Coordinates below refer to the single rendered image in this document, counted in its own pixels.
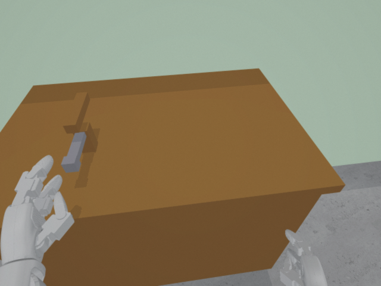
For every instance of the robot left hand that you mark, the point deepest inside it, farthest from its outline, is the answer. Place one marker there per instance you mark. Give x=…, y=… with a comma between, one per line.
x=25, y=217

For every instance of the robot right hand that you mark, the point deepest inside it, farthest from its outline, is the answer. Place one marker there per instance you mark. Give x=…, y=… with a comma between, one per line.
x=307, y=265

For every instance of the counter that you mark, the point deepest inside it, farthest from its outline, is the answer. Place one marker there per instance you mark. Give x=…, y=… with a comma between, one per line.
x=182, y=177

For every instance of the tap lever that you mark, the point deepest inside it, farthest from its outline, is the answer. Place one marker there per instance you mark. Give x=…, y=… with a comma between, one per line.
x=71, y=162

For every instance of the robot left forearm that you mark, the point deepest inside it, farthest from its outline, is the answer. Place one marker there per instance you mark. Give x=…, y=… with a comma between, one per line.
x=22, y=272

